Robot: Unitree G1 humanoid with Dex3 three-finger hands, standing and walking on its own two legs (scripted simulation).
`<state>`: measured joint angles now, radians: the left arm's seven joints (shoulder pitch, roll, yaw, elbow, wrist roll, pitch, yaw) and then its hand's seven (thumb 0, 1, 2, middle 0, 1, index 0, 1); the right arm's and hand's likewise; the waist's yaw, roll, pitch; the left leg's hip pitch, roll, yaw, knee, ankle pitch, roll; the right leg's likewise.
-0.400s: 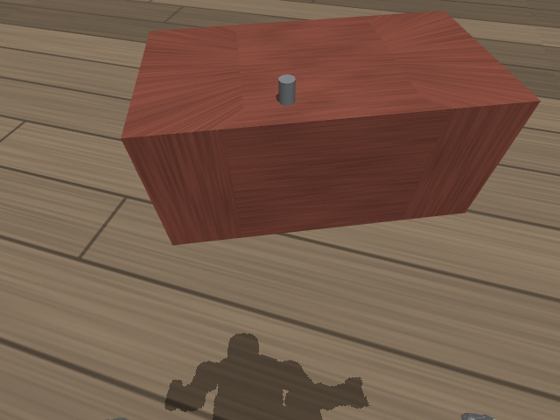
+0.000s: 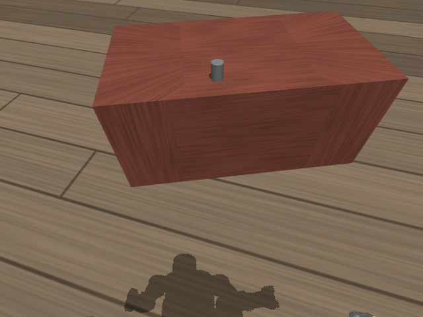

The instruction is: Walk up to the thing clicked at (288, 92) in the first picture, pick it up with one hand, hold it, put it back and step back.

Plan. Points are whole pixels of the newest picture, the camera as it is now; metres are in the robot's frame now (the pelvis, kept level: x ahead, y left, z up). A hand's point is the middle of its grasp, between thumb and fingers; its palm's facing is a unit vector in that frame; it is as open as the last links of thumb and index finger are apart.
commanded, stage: stand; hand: right
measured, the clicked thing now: (217, 70) +1.05 -0.01 -0.14
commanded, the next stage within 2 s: walk up in 0.72 s
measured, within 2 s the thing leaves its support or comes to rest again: neither
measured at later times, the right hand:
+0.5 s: hand out of the picture +0.08 -0.25 -0.16, palm faces -0.03 +0.94 -0.33, open 7.4 cm
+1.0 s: hand (341, 315) +0.14 -0.25 -0.15, palm faces -0.12 +0.92 -0.38, open 7.4 cm
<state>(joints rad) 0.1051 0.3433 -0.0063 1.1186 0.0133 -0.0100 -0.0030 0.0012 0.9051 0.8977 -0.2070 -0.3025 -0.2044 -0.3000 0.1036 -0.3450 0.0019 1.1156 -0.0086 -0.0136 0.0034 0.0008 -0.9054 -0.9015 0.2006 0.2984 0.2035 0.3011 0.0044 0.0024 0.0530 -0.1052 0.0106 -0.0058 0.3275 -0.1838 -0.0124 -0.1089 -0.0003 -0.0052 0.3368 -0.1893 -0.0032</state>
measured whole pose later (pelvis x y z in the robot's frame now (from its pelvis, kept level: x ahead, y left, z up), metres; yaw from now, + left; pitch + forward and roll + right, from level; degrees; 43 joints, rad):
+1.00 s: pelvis +0.05 +0.04 -0.01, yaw +4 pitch -3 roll -2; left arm 0.28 0.42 0.08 1.01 0.05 -0.05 -0.04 0.00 0.90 0.90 -0.21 -0.30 -0.21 -0.30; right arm 0.23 -0.44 -0.10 1.00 -0.04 0.00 0.09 0.00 -0.91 -0.90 0.20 0.30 0.20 0.30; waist 0.03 0.03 0.06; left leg -0.41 0.09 -0.04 0.71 -0.36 0.00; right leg -0.02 -0.04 -0.07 0.36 -0.31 0.01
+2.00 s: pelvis +0.42 +0.14 -0.03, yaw +9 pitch -3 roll +0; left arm 0.39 0.43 0.05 0.83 0.02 -0.06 -0.03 0.00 0.90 0.90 -0.21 -0.30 -0.21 -0.30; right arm 0.22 -0.39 -0.07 0.81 -0.03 -0.05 0.07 0.00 -0.91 -0.90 0.20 0.30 0.20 0.30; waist 0.06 -0.04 0.11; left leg -0.41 0.02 0.06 0.62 -0.16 0.04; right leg -0.14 -0.07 -0.09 0.71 -0.47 -0.02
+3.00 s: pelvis +0.54 +0.17 -0.01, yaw +7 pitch -3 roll +0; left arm 0.10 0.37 0.01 1.10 0.00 0.01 -0.02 0.00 0.91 0.90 -0.21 -0.30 -0.20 -0.30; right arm 0.17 -0.36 0.00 1.09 -0.01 -0.04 0.01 0.00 -0.90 -0.90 0.20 0.30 0.20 0.30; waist 0.01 -0.04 0.05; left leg -0.14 0.01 0.01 0.43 -0.25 -0.01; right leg -0.24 -0.04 -0.01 0.42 -0.14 0.02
